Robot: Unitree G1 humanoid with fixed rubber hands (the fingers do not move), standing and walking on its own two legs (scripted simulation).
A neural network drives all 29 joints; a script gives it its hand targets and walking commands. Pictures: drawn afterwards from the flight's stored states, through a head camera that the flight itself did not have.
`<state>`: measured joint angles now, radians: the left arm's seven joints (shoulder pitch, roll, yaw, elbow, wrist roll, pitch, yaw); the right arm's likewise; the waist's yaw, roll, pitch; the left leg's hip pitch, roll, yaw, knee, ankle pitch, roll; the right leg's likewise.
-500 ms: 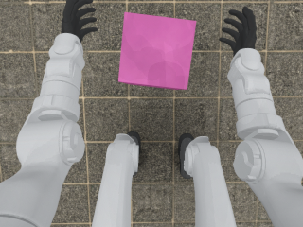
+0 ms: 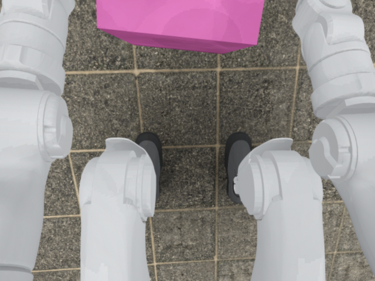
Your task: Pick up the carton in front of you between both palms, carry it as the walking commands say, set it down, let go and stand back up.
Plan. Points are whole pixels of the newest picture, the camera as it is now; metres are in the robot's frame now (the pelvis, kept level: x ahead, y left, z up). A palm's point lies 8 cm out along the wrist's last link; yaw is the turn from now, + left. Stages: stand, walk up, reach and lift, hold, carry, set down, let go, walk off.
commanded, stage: reach and lift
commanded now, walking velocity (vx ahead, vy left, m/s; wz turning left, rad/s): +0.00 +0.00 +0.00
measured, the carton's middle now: out of the picture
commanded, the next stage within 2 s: none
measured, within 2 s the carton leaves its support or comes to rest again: leaves its support in 0.84 s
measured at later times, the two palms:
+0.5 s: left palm out of the picture +0.57 +0.20 -0.18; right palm out of the picture +0.56 -0.12 -0.18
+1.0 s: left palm out of the picture +0.55 +0.19 -0.14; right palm out of the picture +0.56 -0.11 -0.13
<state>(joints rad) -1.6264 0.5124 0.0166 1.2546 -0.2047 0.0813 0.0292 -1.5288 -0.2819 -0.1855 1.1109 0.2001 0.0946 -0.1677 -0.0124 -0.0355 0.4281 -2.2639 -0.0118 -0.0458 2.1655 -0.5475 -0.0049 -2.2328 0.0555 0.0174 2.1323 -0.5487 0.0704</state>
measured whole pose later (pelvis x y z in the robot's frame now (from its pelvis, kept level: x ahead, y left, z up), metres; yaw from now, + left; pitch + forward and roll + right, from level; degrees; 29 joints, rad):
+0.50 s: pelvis +0.00 +0.00 -0.01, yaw +0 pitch +36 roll -3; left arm -1.61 0.44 -0.03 1.24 -0.22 0.06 0.04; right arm -1.52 -0.24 -0.16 1.12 0.20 0.06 -0.16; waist -0.01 -0.03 0.43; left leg -2.25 -0.02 -0.05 2.20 -0.57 -0.01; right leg -2.22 0.05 0.01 2.17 -0.57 0.06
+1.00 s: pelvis +0.01 +0.00 -0.01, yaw +1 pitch +39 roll -2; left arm -1.35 0.28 0.14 0.88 -0.06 0.29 0.12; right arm -1.29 -0.12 -0.33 0.79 0.09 0.26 -0.19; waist -0.01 -0.06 0.21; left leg -2.29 -0.03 -0.04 2.20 -0.59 -0.01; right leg -2.26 0.10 0.05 2.18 -0.60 0.09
